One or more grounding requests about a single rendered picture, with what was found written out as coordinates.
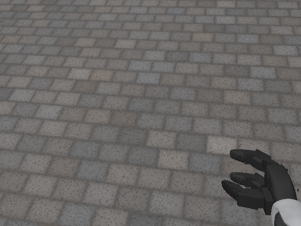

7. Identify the right robot forearm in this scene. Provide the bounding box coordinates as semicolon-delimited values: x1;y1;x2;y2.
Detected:
271;199;301;226

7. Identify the robot right hand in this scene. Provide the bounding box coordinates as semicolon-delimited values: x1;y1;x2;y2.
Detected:
221;149;299;216

